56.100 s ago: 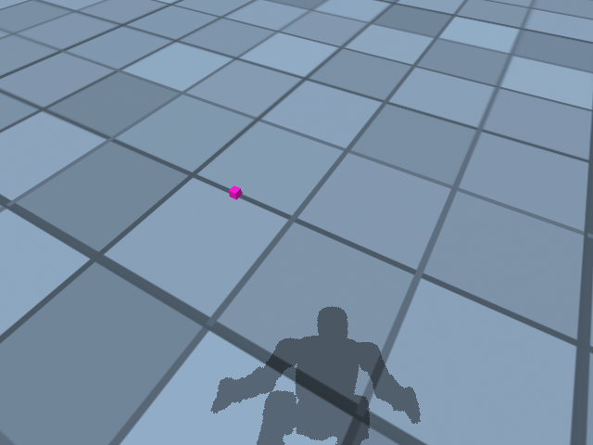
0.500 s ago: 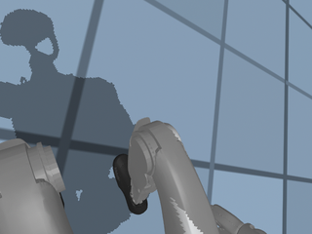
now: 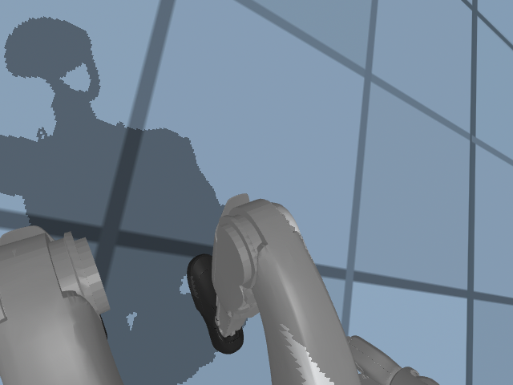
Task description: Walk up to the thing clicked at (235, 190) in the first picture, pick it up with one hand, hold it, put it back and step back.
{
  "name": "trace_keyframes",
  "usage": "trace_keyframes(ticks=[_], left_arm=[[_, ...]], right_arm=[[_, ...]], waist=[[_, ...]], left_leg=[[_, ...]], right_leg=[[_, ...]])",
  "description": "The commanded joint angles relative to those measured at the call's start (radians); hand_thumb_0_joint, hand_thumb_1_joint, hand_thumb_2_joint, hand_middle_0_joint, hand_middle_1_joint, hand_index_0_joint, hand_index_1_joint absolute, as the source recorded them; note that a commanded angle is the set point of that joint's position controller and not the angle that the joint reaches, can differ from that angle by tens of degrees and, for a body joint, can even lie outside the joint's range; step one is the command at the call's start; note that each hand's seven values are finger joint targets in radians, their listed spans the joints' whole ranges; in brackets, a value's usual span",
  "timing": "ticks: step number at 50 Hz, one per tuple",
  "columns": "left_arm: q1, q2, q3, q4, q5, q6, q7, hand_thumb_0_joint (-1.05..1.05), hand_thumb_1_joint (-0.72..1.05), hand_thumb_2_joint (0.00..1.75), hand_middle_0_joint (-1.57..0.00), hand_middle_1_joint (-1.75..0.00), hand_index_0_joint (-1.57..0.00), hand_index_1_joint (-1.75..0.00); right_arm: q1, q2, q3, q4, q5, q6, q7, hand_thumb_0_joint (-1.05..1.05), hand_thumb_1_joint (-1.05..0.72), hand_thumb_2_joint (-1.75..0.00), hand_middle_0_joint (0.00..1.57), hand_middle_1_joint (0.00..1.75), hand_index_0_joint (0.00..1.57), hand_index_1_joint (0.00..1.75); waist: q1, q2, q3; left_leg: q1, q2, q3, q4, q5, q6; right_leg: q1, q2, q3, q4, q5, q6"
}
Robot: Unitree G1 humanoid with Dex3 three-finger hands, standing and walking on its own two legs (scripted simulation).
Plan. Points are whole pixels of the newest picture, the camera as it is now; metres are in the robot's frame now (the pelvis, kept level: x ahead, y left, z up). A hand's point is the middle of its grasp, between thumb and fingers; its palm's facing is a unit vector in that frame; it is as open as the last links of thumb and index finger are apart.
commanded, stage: close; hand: left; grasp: from above
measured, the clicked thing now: out of the picture +0.32 +0.45 -0.29
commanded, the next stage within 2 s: settle in 1.10 s
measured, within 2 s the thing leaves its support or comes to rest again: rests again in 1.74 s
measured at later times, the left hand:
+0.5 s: hand out of the picture +0.31 +0.43 -0.26, palm faces +0.03 -0.46 -0.89, open 8.2 cm
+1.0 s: hand out of the picture +0.31 +0.43 -0.26, palm faces +0.02 -0.46 -0.89, open 8.1 cm
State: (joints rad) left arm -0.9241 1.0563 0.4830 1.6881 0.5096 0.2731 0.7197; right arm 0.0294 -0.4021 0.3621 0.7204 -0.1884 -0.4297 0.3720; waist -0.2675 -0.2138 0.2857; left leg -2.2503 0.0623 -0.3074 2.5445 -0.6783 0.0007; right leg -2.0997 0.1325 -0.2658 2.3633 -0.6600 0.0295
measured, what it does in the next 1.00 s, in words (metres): stands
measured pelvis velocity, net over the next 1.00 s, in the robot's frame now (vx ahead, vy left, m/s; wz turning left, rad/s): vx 0.00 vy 0.00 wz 0.00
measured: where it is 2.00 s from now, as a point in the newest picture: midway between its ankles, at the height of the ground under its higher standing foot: (162, 342)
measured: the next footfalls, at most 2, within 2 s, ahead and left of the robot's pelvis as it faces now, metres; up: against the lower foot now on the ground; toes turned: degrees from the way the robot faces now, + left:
none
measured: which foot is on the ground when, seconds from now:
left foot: down 0.00-1.00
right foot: down 0.00-1.00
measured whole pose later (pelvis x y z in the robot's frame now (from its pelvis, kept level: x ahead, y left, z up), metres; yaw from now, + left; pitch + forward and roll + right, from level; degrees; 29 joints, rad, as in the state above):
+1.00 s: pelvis +0.00 +0.00 +0.00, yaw +0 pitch +19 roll -15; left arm -0.89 1.03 0.48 1.65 0.49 0.27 0.70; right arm 0.03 -0.40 0.34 0.73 -0.17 -0.42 0.37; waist -0.25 -0.20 0.27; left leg -2.26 0.07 -0.30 2.56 -0.69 0.00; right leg -2.11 0.13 -0.26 2.38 -0.66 0.03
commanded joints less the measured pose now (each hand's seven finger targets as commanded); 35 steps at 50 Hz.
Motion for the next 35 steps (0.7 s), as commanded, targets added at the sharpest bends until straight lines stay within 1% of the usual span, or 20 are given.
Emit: trace_keyframes(ticks=[1, 6, 7, 9, 10, 11, 16, 17, 18, 19, 21, 24, 25, 27, 29, 30, 32, 33, 34, 35], left_arm=[[-0.125, 0.253, -0.022, -0.077, 0.012, -0.009, 0.025, 0.0, 0.3, 0.39, -0.72, -0.36, -0.71, -0.38], [-0.1, 0.263, -0.007, -0.078, 0.007, -0.008, 0.023, 0.0, 0.34, 0.37, -0.75, -0.34, -0.74, -0.36], [-0.101, 0.244, -0.016, -0.073, 0.002, -0.005, 0.021, 0.0, 0.31, 0.4, -0.73, -0.36, -0.72, -0.38], [-0.096, 0.243, -0.014, -0.075, 0.003, -0.002, 0.022, 0.0, 0.33, 0.38, -0.75, -0.34, -0.73, -0.35], [-0.087, 0.241, -0.012, -0.084, -0.006, -0.001, 0.019, 0.0, 0.35, 0.35, -0.75, -0.34, -0.74, -0.35], [-0.08, 0.248, -0.001, -0.073, -0.003, -0.001, 0.023, 0.0, 0.34, 0.38, -0.75, -0.33, -0.74, -0.34], [-0.107, 0.238, -0.015, -0.088, -0.011, 0.004, 0.019, 0.0, 0.34, 0.38, -0.76, -0.33, -0.74, -0.35], [-0.101, 0.246, -0.008, -0.078, -0.011, 0.005, 0.02, 0.0, 0.34, 0.37, -0.76, -0.31, -0.74, -0.33], [-0.099, 0.245, -0.008, -0.079, -0.01, 0.005, 0.021, 0.0, 0.35, 0.37, -0.76, -0.32, -0.75, -0.34], [-0.105, 0.24, -0.013, -0.084, -0.012, 0.005, 0.018, 0.0, 0.36, 0.36, -0.77, -0.31, -0.75, -0.33], [-0.079, 0.248, -0.005, -0.075, -0.002, 0.008, 0.019, 0.0, 0.36, 0.38, -0.76, -0.33, -0.75, -0.35], [-0.086, 0.226, -0.024, -0.075, 0.004, 0.012, 0.015, 0.0, 0.36, 0.38, -0.76, -0.34, -0.75, -0.35], [-0.094, 0.217, -0.025, -0.081, -0.001, 0.012, 0.013, 0.0, 0.35, 0.38, -0.76, -0.34, -0.74, -0.35], [-0.077, 0.235, -0.005, -0.088, -0.007, 0.009, 0.022, 0.0, 0.34, 0.38, -0.75, -0.33, -0.73, -0.35], [-0.082, 0.233, -0.008, -0.088, -0.01, 0.007, 0.029, 0.0, 0.35, 0.39, -0.77, -0.32, -0.75, -0.34], [-0.076, 0.226, -0.003, -0.086, -0.014, 0.006, 0.028, 0.0, 0.35, 0.38, -0.76, -0.32, -0.75, -0.34], [-0.072, 0.241, 0.002, -0.084, -0.017, 0.003, 0.032, 0.0, 0.34, 0.39, -0.75, -0.33, -0.74, -0.35], [-0.067, 0.239, 0.003, -0.087, -0.021, 0.003, 0.029, 0.0, 0.36, 0.37, -0.76, -0.33, -0.75, -0.35], [-0.069, 0.243, 0.007, -0.084, -0.019, 0.001, 0.031, 0.0, 0.36, 0.39, -0.76, -0.34, -0.75, -0.36], [-0.073, 0.235, 0.003, -0.084, -0.025, 0.004, 0.025, 0.0, 0.35, 0.42, -0.76, -0.34, -0.74, -0.37]], right_arm=[[0.149, -0.335, -0.085, 0.015, 0.013, -0.009, -0.003, 0.0, -0.89, -0.9, 0.2, 0.3, 0.2, 0.3], [0.158, -0.346, -0.093, 0.022, 0.016, -0.008, -0.003, 0.0, -0.89, -0.9, 0.2, 0.3, 0.2, 0.3], [0.161, -0.34, -0.092, 0.018, 0.016, -0.007, -0.001, 0.0, -0.89, -0.9, 0.2, 0.3, 0.2, 0.3], [0.17, -0.343, -0.094, 0.018, 0.016, -0.006, 0.001, 0.0, -0.89, -0.9, 0.2, 0.3, 0.2, 0.3], [0.158, -0.337, -0.094, 0.019, 0.018, -0.006, 0.0, 0.0, -0.88, -0.9, 0.2, 0.3, 0.2, 0.3], [0.163, -0.344, -0.099, 0.025, 0.019, -0.006, -0.002, 0.0, -0.89, -0.9, 0.2, 0.3, 0.2, 0.3], [0.155, -0.344, -0.098, 0.026, 0.021, -0.004, -0.001, 0.0, -0.89, -0.9, 0.2, 0.3, 0.2, 0.3], [0.16, -0.343, -0.1, 0.023, 0.022, -0.001, -0.001, 0.0, -0.88, -0.9, 0.2, 0.3, 0.2, 0.3], [0.165, -0.345, -0.1, 0.02, 0.02, 0.0, -0.002, 0.0, -0.89, -0.9, 0.2, 0.3, 0.2, 0.3], [0.15, -0.338, -0.097, 0.022, 0.023, -0.002, -0.002, 0.0, -0.89, -0.9, 0.2, 0.3, 0.2, 0.3], [0.16, -0.341, -0.1, 0.024, 0.025, 0.003, -0.003, 0.0, -0.88, -0.9, 0.2, 0.3, 0.2, 0.3], [0.163, -0.338, -0.102, 0.024, 0.026, 0.003, -0.001, 0.0, -0.88, -0.9, 0.2, 0.3, 0.2, 0.3], [0.163, -0.337, -0.104, 0.024, 0.023, 0.002, -0.001, 0.0, -0.88, -0.9, 0.2, 0.3, 0.2, 0.3], [0.159, -0.345, -0.109, 0.025, 0.026, 0.001, -0.002, 0.0, -0.88, -0.9, 0.2, 0.3, 0.2, 0.3], [0.163, -0.343, -0.105, 0.026, 0.024, -0.001, 0.001, 0.0, -0.89, -0.9, 0.2, 0.3, 0.2, 0.3], [0.165, -0.34, -0.104, 0.029, 0.025, -0.002, 0.003, 0.0, -0.88, -0.9, 0.2, 0.3, 0.2, 0.3], [0.169, -0.344, -0.102, 0.02, 0.024, 0.001, 0.001, 0.0, -0.89, -0.9, 0.2, 0.3, 0.2, 0.3], [0.156, -0.339, -0.1, 0.023, 0.026, -0.001, 0.001, 0.0, -0.88, -0.9, 0.2, 0.3, 0.2, 0.3], [0.163, -0.345, -0.103, 0.027, 0.025, -0.001, 0.0, 0.0, -0.88, -0.9, 0.2, 0.3, 0.2, 0.3], [0.163, -0.337, -0.099, 0.026, 0.026, 0.0, 0.002, 0.0, -0.88, -0.9, 0.2, 0.3, 0.2, 0.3]], waist=[[-0.042, 0.519, -0.593], [-0.033, 0.517, -0.599], [-0.045, 0.496, -0.589], [-0.039, 0.495, -0.598], [-0.033, 0.488, -0.599], [-0.026, 0.504, -0.609], [-0.041, 0.495, -0.587], [-0.029, 0.507, -0.595], [-0.035, 0.505, -0.602], [-0.026, 0.506, -0.588], [-0.018, 0.521, -0.605], [-0.03, 0.513, -0.583], [-0.038, 0.498, -0.583], [-0.018, 0.492, -0.597], [-0.026, 0.496, -0.6], [-0.02, 0.497, -0.605], [-0.024, 0.488, -0.616], [-0.013, 0.488, -0.611], [-0.023, 0.495, -0.608], [-0.02, 0.489, -0.603]], left_leg=[[0.434, 0.067, 0.071, -0.284, 0.112, -0.017], [0.423, 0.065, 0.075, -0.285, 0.096, -0.012], [0.413, 0.064, 0.077, -0.278, 0.1, -0.01], [0.412, 0.064, 0.075, -0.28, 0.106, -0.009], [0.418, 0.065, 0.072, -0.285, 0.098, -0.011], [0.433, 0.067, 0.07, -0.29, 0.102, -0.014], [0.416, 0.067, 0.066, -0.291, 0.078, -0.012], [0.411, 0.067, 0.073, -0.285, 0.077, -0.01], [0.418, 0.066, 0.073, -0.286, 0.092, -0.012], [0.41, 0.067, 0.071, -0.288, 0.076, -0.014], [0.43, 0.065, 0.068, -0.297, 0.099, -0.016], [0.423, 0.065, 0.068, -0.293, 0.094, -0.014], [0.413, 0.064, 0.069, -0.292, 0.086, -0.012], [0.408, 0.064, 0.071, -0.289, 0.08, -0.01], [0.41, 0.064, 0.073, -0.28, 0.088, -0.009], [0.423, 0.065, 0.067, -0.284, 0.104, -0.011], [0.41, 0.063, 0.075, -0.274, 0.118, -0.008], [0.415, 0.065, 0.074, -0.273, 0.113, -0.009], [0.41, 0.065, 0.073, -0.278, 0.106, -0.009], [0.414, 0.064, 0.076, -0.271, 0.115, -0.009]], right_leg=[[0.272, -0.004, -0.058, -0.2, 0.197, -0.034], [0.278, 0.001, -0.058, -0.211, 0.18, -0.034], [0.281, -0.002, -0.055, -0.211, 0.187, -0.03], [0.283, 0.001, -0.057, -0.211, 0.189, -0.031], [0.275, 0.001, -0.054, -0.208, 0.182, -0.032], [0.28, 0.001, -0.059, -0.208, 0.185, -0.033], [0.255, -0.003, -0.058, -0.203, 0.169, -0.032], [0.261, 0.001, -0.055, -0.211, 0.163, -0.033], [0.277, 0.001, -0.055, -0.21, 0.181, -0.033], [0.256, -0.004, -0.056, -0.204, 0.163, -0.033], [0.265, -0.001, -0.06, -0.199, 0.179, -0.037], [0.249, -0.002, -0.06, -0.197, 0.178, -0.036], [0.252, -0.001, -0.057, -0.2, 0.173, -0.035], [0.268, 0.001, -0.053, -0.209, 0.169, -0.035], [0.274, 0.0, -0.053, -0.21, 0.176, -0.032], [0.267, -0.004, -0.057, -0.198, 0.191, -0.033], [0.298, 0.001, -0.052, -0.205, 0.205, -0.033], [0.281, -0.003, -0.052, -0.2, 0.196, -0.032], [0.289, -0.001, -0.055, -0.201, 0.193, -0.033], [0.279, -0.004, -0.052, -0.2, 0.199, -0.03]])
